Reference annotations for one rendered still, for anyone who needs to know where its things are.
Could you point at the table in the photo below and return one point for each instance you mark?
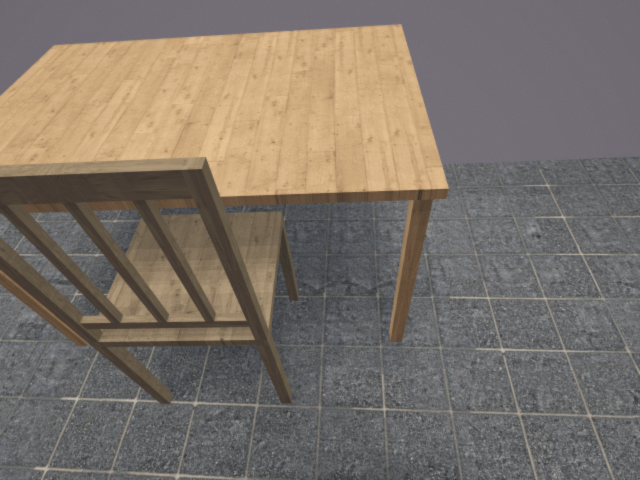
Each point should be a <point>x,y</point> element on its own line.
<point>291,117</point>

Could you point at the chair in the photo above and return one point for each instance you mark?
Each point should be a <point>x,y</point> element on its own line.
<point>205,279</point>

